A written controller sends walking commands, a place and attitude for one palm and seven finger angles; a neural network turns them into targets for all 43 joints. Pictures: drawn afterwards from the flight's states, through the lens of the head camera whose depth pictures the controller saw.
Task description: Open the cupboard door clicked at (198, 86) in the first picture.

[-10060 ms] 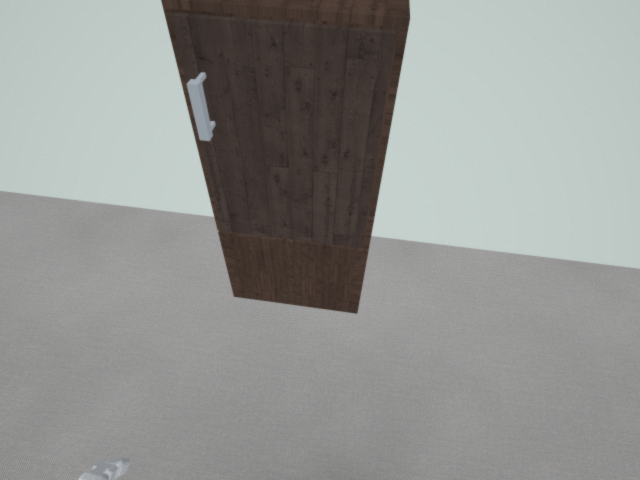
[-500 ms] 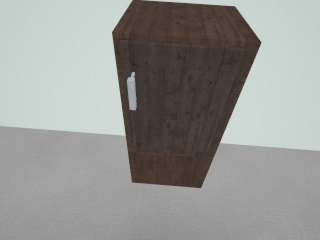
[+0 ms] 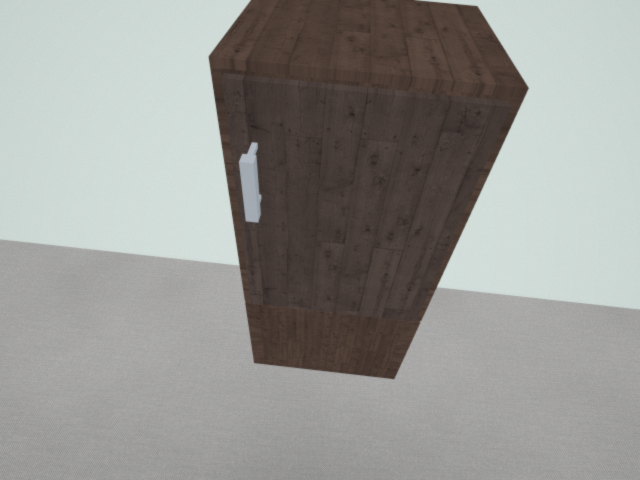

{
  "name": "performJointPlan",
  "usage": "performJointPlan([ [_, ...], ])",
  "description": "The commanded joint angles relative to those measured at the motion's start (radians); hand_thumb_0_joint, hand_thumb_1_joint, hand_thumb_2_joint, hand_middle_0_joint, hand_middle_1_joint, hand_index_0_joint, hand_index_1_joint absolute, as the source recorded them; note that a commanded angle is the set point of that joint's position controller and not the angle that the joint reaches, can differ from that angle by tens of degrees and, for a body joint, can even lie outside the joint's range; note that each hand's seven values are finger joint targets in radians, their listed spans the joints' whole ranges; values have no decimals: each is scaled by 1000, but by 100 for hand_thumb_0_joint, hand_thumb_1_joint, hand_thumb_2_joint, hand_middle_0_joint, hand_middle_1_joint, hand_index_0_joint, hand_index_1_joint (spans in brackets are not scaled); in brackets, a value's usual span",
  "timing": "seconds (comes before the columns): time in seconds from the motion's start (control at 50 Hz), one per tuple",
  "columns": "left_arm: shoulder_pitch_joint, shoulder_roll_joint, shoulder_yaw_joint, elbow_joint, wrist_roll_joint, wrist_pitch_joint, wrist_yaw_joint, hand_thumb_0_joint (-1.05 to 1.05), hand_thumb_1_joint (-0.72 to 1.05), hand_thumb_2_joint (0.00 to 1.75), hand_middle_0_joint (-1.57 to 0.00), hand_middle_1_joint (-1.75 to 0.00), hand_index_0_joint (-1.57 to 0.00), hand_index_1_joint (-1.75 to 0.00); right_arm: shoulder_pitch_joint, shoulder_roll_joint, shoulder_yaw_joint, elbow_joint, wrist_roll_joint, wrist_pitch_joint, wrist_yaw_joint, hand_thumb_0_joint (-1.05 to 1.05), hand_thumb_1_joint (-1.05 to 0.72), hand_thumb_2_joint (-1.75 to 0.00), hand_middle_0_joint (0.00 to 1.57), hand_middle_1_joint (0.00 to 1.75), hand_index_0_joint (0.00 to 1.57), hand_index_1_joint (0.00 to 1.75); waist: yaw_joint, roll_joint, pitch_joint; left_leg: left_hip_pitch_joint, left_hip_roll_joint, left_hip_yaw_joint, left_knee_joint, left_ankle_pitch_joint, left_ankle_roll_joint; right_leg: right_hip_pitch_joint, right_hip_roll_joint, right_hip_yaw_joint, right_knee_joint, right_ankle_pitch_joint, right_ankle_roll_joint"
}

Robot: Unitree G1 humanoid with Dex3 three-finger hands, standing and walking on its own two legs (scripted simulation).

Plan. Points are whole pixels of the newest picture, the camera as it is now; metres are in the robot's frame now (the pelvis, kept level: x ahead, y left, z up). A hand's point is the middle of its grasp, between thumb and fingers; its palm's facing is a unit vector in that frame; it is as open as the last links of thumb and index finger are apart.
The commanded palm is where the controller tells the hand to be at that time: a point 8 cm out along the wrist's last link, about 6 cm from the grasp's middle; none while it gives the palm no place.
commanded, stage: come to a stop and stand still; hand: left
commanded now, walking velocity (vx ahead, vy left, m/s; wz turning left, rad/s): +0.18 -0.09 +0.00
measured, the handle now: (253, 182) +0.57 +0.16 +0.05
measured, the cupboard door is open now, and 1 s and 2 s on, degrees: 0 0 0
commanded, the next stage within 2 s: look again from close up in 0.94 s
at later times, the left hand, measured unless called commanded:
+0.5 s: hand out of the picture +0.03 +0.18 -0.17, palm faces +0.03 -0.97 -0.24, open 7.3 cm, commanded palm none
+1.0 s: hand out of the picture +0.02 +0.17 -0.17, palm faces -0.02 -0.98 -0.21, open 7.3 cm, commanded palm none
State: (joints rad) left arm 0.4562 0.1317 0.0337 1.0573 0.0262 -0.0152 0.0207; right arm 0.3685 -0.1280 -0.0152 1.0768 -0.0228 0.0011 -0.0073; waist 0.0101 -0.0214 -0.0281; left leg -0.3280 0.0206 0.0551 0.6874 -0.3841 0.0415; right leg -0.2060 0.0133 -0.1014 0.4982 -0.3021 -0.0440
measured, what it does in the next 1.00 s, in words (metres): stands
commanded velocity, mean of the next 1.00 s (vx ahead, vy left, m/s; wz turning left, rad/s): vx -0.06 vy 0.00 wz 0.00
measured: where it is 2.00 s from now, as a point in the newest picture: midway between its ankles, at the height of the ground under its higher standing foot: outside the picture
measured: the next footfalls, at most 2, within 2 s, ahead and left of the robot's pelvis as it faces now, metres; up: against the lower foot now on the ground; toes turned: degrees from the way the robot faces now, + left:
none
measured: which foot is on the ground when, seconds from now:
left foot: down 0.00-1.00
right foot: down 0.00-1.00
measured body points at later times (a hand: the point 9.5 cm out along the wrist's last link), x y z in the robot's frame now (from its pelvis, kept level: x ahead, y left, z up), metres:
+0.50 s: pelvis +0.01 +0.00 +0.00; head +0.03 +0.00 +0.45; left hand +0.03 +0.23 -0.15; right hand +0.04 -0.23 -0.16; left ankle +0.03 +0.09 -0.73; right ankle -0.02 -0.10 -0.73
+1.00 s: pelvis -0.01 -0.01 +0.00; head +0.01 -0.01 +0.45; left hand +0.03 +0.22 -0.15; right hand -0.03 -0.23 -0.16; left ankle +0.03 +0.09 -0.73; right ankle -0.02 -0.10 -0.73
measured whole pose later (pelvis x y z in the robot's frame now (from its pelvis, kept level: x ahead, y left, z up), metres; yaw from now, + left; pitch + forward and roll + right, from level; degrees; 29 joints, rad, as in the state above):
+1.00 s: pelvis -0.01 -0.01 +0.00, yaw -1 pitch +0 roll +0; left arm 0.30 0.17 -0.01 0.99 0.01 0.00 0.03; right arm 0.34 -0.15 0.01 1.05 -0.02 0.00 0.00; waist -0.02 -0.01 0.02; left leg -0.29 0.02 0.11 0.50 -0.21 0.03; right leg -0.23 0.01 -0.08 0.52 -0.29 -0.05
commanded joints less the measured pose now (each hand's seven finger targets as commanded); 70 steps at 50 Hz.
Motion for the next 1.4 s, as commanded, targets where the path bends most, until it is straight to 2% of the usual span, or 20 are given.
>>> performJointPlan([
  [0.0,54,118,19,-15,3,-24,11,0,90,90,-20,-30,-20,-30,-19,-25,-3,-75,5,-51,0,0,-90,-90,20,30,20,30,-14,-56,118,-54,15,44,-101,17,1,-22,-245,250,-208,-14,-141],
  [0.04,34,72,9,-11,-5,-20,11,0,90,90,-20,-30,-20,-30,69,-26,6,-22,11,-64,-11,0,-90,-90,20,30,20,30,-38,32,97,137,31,8,-272,199,-10,-93,-150,132,-61,120,-69],
  [0.06,60,35,-4,-7,-8,-18,8,0,90,90,-20,-30,-20,-30,110,-79,-1,-1,12,-72,-24,0,-90,-90,20,30,20,30,-33,153,53,231,152,-134,-290,456,28,-148,-88,75,34,150,-17],
  [0.08,83,10,-14,-1,-11,-18,12,0,90,90,-20,-30,-20,-30,113,-120,-5,3,12,-67,-40,0,-90,-90,20,30,20,30,-15,201,14,267,268,-222,-278,757,95,-147,-64,31,51,53,25],
  [0.1,74,3,-15,5,-9,-13,19,0,90,90,-20,-30,-20,-30,76,-123,-3,-4,12,-54,-46,0,-90,-90,20,30,20,30,-2,153,27,197,283,-188,-276,793,117,-74,-61,46,26,-54,29],
  [0.12,80,2,-16,25,-9,-5,21,0,90,90,-20,-30,-20,-30,22,-112,4,-4,16,-53,-51,0,-90,-90,20,30,20,30,17,210,71,162,249,-160,-272,863,103,-51,-77,58,-17,28,35],
  [0.16,88,25,-17,31,-7,-5,26,0,90,90,-20,-30,-20,-30,13,-84,7,-9,24,-52,-57,0,-90,-90,20,30,20,30,8,102,93,159,176,-96,-220,943,50,-1,-104,77,-64,306,34],
  [0.22,56,62,-5,2,-4,2,34,0,90,90,-20,-30,-20,-30,16,-93,-11,-16,26,-39,-63,0,-90,-90,20,30,20,30,-7,14,58,191,147,-68,-186,931,25,2,-125,88,-6,526,29],
  [0.32,-4,67,16,-71,-1,18,33,0,90,90,-20,-30,-20,-30,-8,-136,-41,-47,16,-23,-62,0,-90,-90,20,30,20,30,-9,62,-42,247,190,-92,-180,954,60,-22,-101,72,61,357,34],
  [0.4,-17,64,16,-79,0,23,27,0,90,90,-20,-30,-20,-30,-60,-117,-39,-69,10,-15,-51,0,-90,-90,20,30,20,30,7,51,-29,125,161,-83,-202,603,50,25,-110,110,12,315,18],
  [0.44,-30,86,14,-85,2,18,27,0,90,90,-20,-30,-20,-30,-74,-90,-33,-74,12,-12,-41,0,-90,-90,20,30,20,30,4,-19,-24,75,103,-41,-175,411,12,51,-164,168,-24,402,-11],
  [0.46,-31,131,2,-82,2,14,57,0,90,90,-20,-30,-20,-30,-149,-162,-36,-139,23,-14,-29,0,-90,-90,20,30,20,30,6,-12,18,121,117,-13,-58,385,-20,-57,-181,224,-72,564,1],
  [0.48,-125,171,1,-144,-5,4,49,0,90,90,-20,-30,-20,-30,-93,-108,-31,-149,15,5,-11,0,-90,-90,20,30,20,30,-45,-47,1,65,60,-1,-51,73,-25,-78,-208,230,-128,126,-39],
  [0.5,-157,171,1,-160,-5,0,40,0,90,90,-20,-30,-20,-30,-105,-101,-31,-144,6,12,-4,0,-90,-90,20,30,20,30,-41,-7,61,67,38,7,-53,37,-30,-166,-210,259,-167,-83,-70],
  [0.54,-181,168,1,-167,-4,-11,36,0,90,90,-20,-30,-20,-30,-59,-102,-22,-150,-3,3,5,0,-90,-90,20,30,20,30,-61,47,72,91,55,-21,-138,88,-21,-189,-174,194,-129,-140,-67],
  [0.64,-152,153,-7,-161,-4,1,23,0,90,90,-20,-30,-20,-30,-74,-136,-14,-169,-6,-3,2,0,-90,-90,20,30,20,30,-20,25,169,-63,87,-116,-301,-66,16,-158,-90,149,-91,-219,-26],
  [0.7,-141,154,-9,-159,-5,1,19,0,90,90,-20,-30,-20,-30,-57,-141,-12,-163,-7,-3,2,0,-90,-90,20,30,20,30,-18,-58,167,-47,69,-84,-285,-55,9,-175,-109,182,-132,-278,-28],
  [0.98,-128,160,-21,-99,-14,-16,14,0,90,90,-20,-30,-20,-30,-30,-129,8,-75,3,-31,-7,0,-90,-90,20,30,20,30,-13,28,78,42,85,-68,-299,118,0,-72,-125,177,-144,-50,-24],
  [1.08,-122,164,-22,-64,-14,-23,14,0,90,90,-20,-30,-20,-30,-38,-145,8,-46,9,-45,-14,0,-90,-90,20,30,20,30,-9,41,17,103,101,-68,-288,268,5,-2,-126,155,-112,135,-16],
  [1.38,-146,191,-19,-14,-9,-22,14,0,90,90,-20,-30,-20,-30,-124,-186,-1,-21,11,-47,-22,0,-90,-90,20,30,20,30,-8,24,35,171,112,-61,-292,377,8,12,-132,148,-115,266,-4],
])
